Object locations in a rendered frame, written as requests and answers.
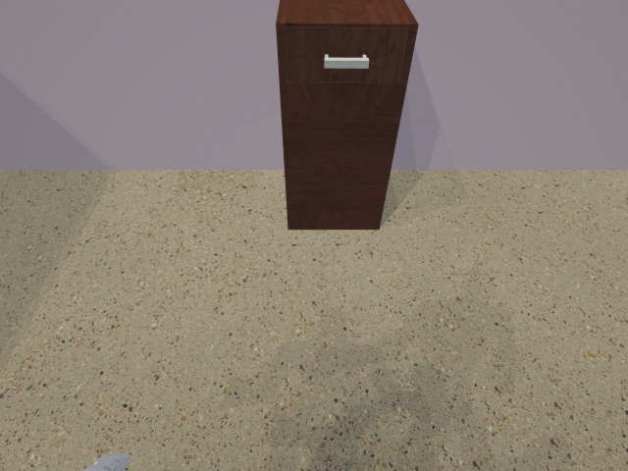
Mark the drawer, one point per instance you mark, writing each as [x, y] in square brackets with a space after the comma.
[306, 48]

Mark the handle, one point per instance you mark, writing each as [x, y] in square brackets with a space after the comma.
[346, 63]

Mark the cabinet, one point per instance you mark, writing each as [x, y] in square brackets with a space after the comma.
[339, 136]

